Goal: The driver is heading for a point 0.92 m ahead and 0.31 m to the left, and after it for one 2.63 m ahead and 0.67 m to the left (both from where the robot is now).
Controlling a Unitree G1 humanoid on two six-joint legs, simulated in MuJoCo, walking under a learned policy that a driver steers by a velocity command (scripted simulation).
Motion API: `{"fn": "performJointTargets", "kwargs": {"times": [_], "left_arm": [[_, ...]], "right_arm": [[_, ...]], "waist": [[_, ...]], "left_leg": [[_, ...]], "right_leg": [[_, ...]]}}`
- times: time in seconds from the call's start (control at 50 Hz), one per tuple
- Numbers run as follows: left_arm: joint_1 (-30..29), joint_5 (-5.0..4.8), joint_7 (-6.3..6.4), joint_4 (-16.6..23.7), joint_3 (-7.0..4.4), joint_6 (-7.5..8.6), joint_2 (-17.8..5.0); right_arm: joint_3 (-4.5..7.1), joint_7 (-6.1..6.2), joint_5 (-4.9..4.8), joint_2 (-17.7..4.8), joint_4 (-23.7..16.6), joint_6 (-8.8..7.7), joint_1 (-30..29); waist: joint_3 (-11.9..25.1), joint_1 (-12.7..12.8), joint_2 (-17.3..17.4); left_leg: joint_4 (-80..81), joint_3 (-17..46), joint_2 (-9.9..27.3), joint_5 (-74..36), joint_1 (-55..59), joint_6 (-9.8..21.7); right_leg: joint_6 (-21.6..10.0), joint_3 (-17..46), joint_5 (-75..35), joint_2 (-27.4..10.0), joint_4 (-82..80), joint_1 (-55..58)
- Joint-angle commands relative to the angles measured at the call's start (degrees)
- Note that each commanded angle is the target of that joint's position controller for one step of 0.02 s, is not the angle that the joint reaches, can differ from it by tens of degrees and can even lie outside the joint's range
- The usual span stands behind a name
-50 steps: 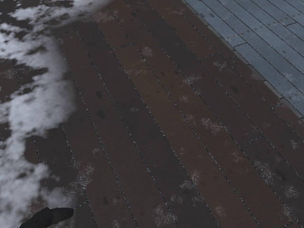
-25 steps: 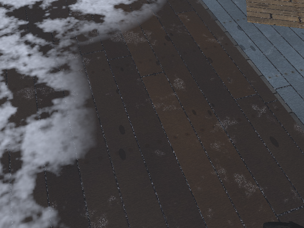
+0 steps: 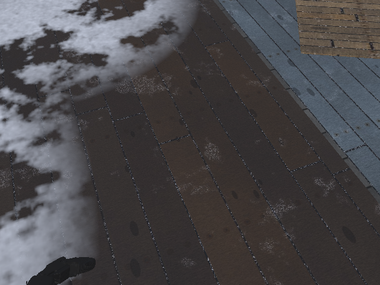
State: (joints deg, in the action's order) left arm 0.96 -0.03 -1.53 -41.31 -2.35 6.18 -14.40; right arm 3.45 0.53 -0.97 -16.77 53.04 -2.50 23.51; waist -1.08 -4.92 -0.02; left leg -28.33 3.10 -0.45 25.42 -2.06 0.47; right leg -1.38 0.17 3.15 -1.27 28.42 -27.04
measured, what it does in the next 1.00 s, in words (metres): walks ahead, turning left: left foot, then right foot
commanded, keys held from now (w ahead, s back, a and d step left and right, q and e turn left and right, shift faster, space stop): w+q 0.84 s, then w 0.16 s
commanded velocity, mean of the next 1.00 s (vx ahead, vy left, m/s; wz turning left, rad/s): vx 0.50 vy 0.00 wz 0.52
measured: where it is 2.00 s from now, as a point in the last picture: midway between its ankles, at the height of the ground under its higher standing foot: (94, 196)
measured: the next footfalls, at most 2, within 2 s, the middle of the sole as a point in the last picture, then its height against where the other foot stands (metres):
left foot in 0.50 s outside the picture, level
right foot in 1.00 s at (153, 216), level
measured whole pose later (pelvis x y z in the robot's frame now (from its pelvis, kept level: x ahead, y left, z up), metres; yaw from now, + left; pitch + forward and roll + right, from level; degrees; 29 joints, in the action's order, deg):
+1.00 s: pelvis +0.53 +0.13 +0.00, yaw +33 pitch +2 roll +0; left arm 1.4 0.3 -2.0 -42.3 -2.8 7.1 -16.0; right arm 4.8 1.1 -0.8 -16.9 44.1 -2.0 22.6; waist 0.1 -4.2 -1.5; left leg -27.3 11.6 -5.0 26.2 -1.8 2.9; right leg -1.0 1.5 3.0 0.4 26.3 -25.8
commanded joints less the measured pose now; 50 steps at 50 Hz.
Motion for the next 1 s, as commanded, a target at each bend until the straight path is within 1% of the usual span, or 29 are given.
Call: {"fn": "performJointTargets", "kwargs": {"times": [0.02, 0.04, 0.06, 0.08, 0.1, 0.12, 0.16, 0.22, 0.3, 0.36, 0.42, 0.46, 0.48, 0.5, 0.52, 0.54, 0.56, 0.58, 0.6, 0.62, 0.64, 0.68, 0.74, 0.82, 0.86, 0.92, 0.96, 0.98, 1.0], "left_arm": [[24.0, 0.60, 0.87, -2.3, -5.14, -0.29, -15.5], [20.7, 0.19, 0.94, -1.8, -3.73, -0.43, -10.9], [17.3, 0.03, 1.14, -1.4, -3.05, -0.55, -8.7], [13.8, 0.13, 1.05, -1.7, -2.53, -0.50, -7.2], [11.4, 0.44, 0.98, -1.8, -2.10, -0.24, -5.6], [9.8, 0.71, 0.97, -2.1, -2.22, 0.00, -5.8], [8.8, 0.68, 1.02, -3.0, -2.61, 0.63, -6.2], [9.7, 0.86, 1.54, -4.4, -3.31, 0.82, -7.9], [11.1, 0.52, 2.22, -5.5, -3.85, 0.07, -9.8], [13.7, -0.30, 2.38, -6.7, -4.39, -0.86, -11.2], [14.4, -1.29, 2.37, -7.5, -4.99, -2.11, -12.8], [13.4, -1.94, 2.53, -7.2, -5.48, -2.96, -14.5], [12.3, -2.28, 2.54, -7.0, -5.43, -3.46, -14.6], [13.0, -1.57, 2.68, -6.7, -4.72, -3.39, -13.0], [16.6, 1.16, 2.34, -3.6, -2.39, -2.48, -5.4], [15.0, 0.11, 1.76, -2.5, -1.61, -0.10, -5.7], [8.1, -2.40, 1.17, -0.8, -2.70, 1.30, -10.0], [6.8, -2.46, 1.18, -0.4, -2.47, 2.14, -9.5], [7.2, -0.99, 1.69, -1.3, -2.63, 2.36, -9.4], [8.1, 0.00, 1.96, -1.9, -3.07, 1.87, -9.9], [8.9, 0.12, 1.80, -1.8, -3.24, 1.13, -10.1], [9.1, 0.68, 1.73, -1.8, -3.10, 0.00, -8.7], [3.1, 0.89, 1.79, 0.2, -2.39, -0.58, -6.7], [-4.2, 0.02, 0.89, 2.4, -1.64, -0.09, -5.5], [-5.7, -0.39, 0.36, 3.2, -1.70, 0.34, -6.3], [-5.1, -0.22, -0.49, 3.2, -2.04, 1.14, -7.8], [-1.7, -0.14, -0.50, 2.5, -2.51, 1.57, -8.7], [3.2, 0.23, -0.21, 1.0, -3.29, 1.80, -10.0], [10.7, 1.00, 0.05, -0.1, -4.01, 2.04, -12.1]], "right_arm": [[-0.80, -0.05, -0.37, -1.0, -6.2, -2.08, 3.2], [0.89, -0.09, -1.66, -7.0, -6.3, -2.29, -0.2], [1.26, -0.05, -1.81, -7.8, -7.3, -2.19, -4.2], [1.36, 0.05, -1.30, -7.0, -7.6, -1.85, -5.9], [1.73, 0.11, -0.79, -6.2, -7.5, -1.15, -5.9], [1.66, -0.05, -0.89, -4.9, -7.7, -0.40, -4.9], [1.51, -0.17, -0.86, -3.0, -8.4, 0.82, -5.5], [1.53, -0.35, -0.37, -2.5, -10.2, 1.41, -8.6], [0.86, -1.94, -0.27, -1.3, -12.5, 0.79, -15.4], [0.60, -2.90, -0.25, -1.3, -14.9, 0.85, -20.5], [1.06, -3.61, -0.18, -2.6, -16.9, 1.11, -22.2], [2.34, -3.61, -0.13, -4.9, -16.7, 1.48, -17.6], [3.75, -3.37, -0.35, -7.0, -14.8, 1.59, -10.0], [5.95, -2.42, -0.56, -11.1, -11.9, 2.01, 0.2], [7.40, -1.43, -1.09, -18.4, -11.4, 2.09, 1.5], [6.17, -2.03, -0.49, -16.8, -14.1, 0.79, 1.3], [4.76, -2.55, -0.04, -12.2, -13.7, -0.23, 0.1], [4.28, -2.54, -0.09, -10.7, -13.6, -0.88, -2.2], [3.73, -2.37, -0.15, -8.8, -14.2, -1.04, -6.4], [3.01, -2.11, 0.36, -6.9, -15.1, -1.05, -9.2], [2.86, -1.85, 0.88, -6.9, -15.9, -1.09, -10.4], [3.01, -1.24, 0.46, -7.4, -15.9, -1.37, -10.0], [3.45, -0.04, 0.11, -9.0, -15.0, -1.34, -7.2], [3.56, 0.53, -0.17, -9.2, -14.0, -0.83, -4.5], [3.49, 0.57, -0.36, -8.9, -13.1, -0.68, -2.9], [3.15, 0.84, -0.13, -7.7, -11.8, -0.39, -1.3], [3.19, 0.85, 0.09, -7.8, -11.4, 0.01, -1.7], [2.79, 0.74, 0.15, -6.9, -11.7, 0.13, -2.2], [1.84, 0.51, 0.66, -4.8, -12.4, 0.09, -2.6]], "waist": [[24.5, 10.6, -18.4], [16.2, 11.0, -11.5], [10.0, 10.2, -8.5], [5.7, 8.5, -5.9], [3.0, 6.9, -6.3], [1.8, 5.4, -7.8], [0.3, 4.5, -6.3], [-0.8, 4.6, -3.8], [-2.4, 6.9, -2.6], [-4.0, 8.6, -2.1], [-4.1, 7.9, -2.8], [0.0, 4.4, -4.6], [3.9, -0.2, -3.9], [9.1, -4.7, -1.1], [11.9, -0.1, 14.4], [21.6, -0.3, 11.8], [15.6, -2.3, 6.1], [10.1, -0.6, 4.5], [6.8, 2.0, 1.3], [5.1, 4.1, 1.6], [4.7, 5.3, 3.5], [4.2, 5.9, 2.6], [1.9, 4.2, 2.4], [0.1, 1.4, 4.8], [-0.1, 0.7, 5.3], [-0.2, 0.9, 6.1], [0.1, 2.8, 7.8], [2.6, 5.3, 7.4], [9.5, 8.9, 5.0]], "left_leg": [[-39.9, 2.4, -2.0, 8.9, -36.9, 1.0], [-45.2, 5.1, 1.6, 6.2, -41.5, 1.3], [-45.2, 3.5, 4.1, 1.3, -42.3, 1.6], [-42.9, 2.8, 5.9, -2.7, -40.4, 1.3], [-40.3, 3.2, 7.5, -5.7, -38.1, 1.2], [-39.2, 3.0, 8.5, -7.4, -35.1, 0.8], [-37.4, 2.6, 9.1, -9.9, -34.6, 0.1], [-30.7, 2.7, 9.2, -16.8, -37.5, -0.6], [-17.3, -1.1, 8.0, -26.7, -35.4, -0.1], [-11.6, -3.2, 7.3, -26.2, -36.1, 1.1], [-8.7, -5.6, 5.5, -20.0, -35.0, 3.4], [-8.5, -9.2, 1.4, -14.1, -26.7, 5.8], [-5.5, -10.6, -1.5, -15.5, -16.5, 7.6], [-3.6, -7.3, -2.2, -17.6, 0.3, 9.9], [0.1, 20.8, 12.4, -11.8, 18.5, 18.5], [10.2, 45.2, 19.8, -2.3, 24.9, 24.8], [12.8, 38.7, 18.7, -4.8, 22.0, 21.0], [12.3, 30.8, 16.5, -9.4, 14.8, 18.9], [12.1, 24.8, 14.0, -15.1, 7.0, 17.0], [13.3, 20.7, 12.2, -20.1, 1.0, 16.0], [14.4, 19.8, 11.6, -23.7, -3.0, 16.4], [15.5, 16.2, 10.3, -28.7, -6.8, 16.6], [16.1, 12.8, 8.1, -28.8, -9.3, 15.0], [15.7, 12.0, 6.1, -20.7, -11.7, 12.1], [14.2, 13.7, 7.4, -19.0, -10.0, 11.8], [10.0, 16.7, 10.0, -20.0, -4.4, 11.1], [6.5, 17.8, 10.6, -26.1, -2.2, 10.1], [1.3, 16.5, 8.2, -33.3, -2.1, 9.0], [-10.6, 13.6, 5.2, -32.8, -6.2, 7.2]], "right_leg": [[-14.1, 39.7, 13.1, -23.9, -8.3, 51.1], [-11.8, 34.5, 19.4, -22.0, -10.5, 44.5], [-9.8, 26.5, 18.3, -20.1, -11.7, 37.1], [-8.9, 20.8, 14.3, -17.7, -14.0, 29.7], [-8.2, 16.0, 11.1, -15.8, -16.2, 24.6], [-8.3, 12.8, 8.5, -15.3, -18.0, 20.7], [-8.9, 7.3, 2.9, -14.8, -20.4, 17.9], [-9.3, 0.9, -2.9, -14.6, -21.5, 19.1], [-8.0, -6.6, -4.9, -13.4, -22.0, 21.0], [-7.4, -8.9, -5.8, -14.9, -21.0, 25.9], [-5.9, -10.8, -15.6, -16.3, -16.3, 31.5], [-4.6, -12.6, -34.6, -15.9, -6.5, 32.8], [-3.3, -14.3, -39.3, -14.2, 4.1, 30.5], [-0.8, -14.9, -31.1, -11.9, 19.1, 20.6], [3.2, -14.0, 14.1, -3.0, 40.8, -5.0], [3.3, 1.2, 32.7, 3.2, 50.4, -14.6], [1.9, 4.4, 27.8, 0.2, 51.4, -20.3], [0.6, 4.0, 22.6, -2.2, 47.3, -20.3], [0.7, 4.2, 18.8, -4.5, 42.3, -16.7], [0.9, 4.5, 15.9, -5.8, 38.6, -12.5], [1.5, 4.7, 14.7, -6.1, 36.8, -9.3], [3.2, 3.8, 12.6, -5.6, 31.7, -7.5], [5.2, 3.1, 3.1, -3.8, 20.1, -8.6], [5.2, 2.8, -8.2, -0.4, 5.5, -3.6], [4.6, 3.4, -9.5, 0.0, 2.6, -2.5], [2.7, 3.9, -6.2, -0.3, -0.2, -1.8], [0.7, 2.3, -1.2, 0.3, -1.5, 2.0], [-1.0, 1.0, -0.8, 1.3, -3.5, 8.9], [-4.3, 5.7, -1.5, -3.9, -1.4, 21.6]]}}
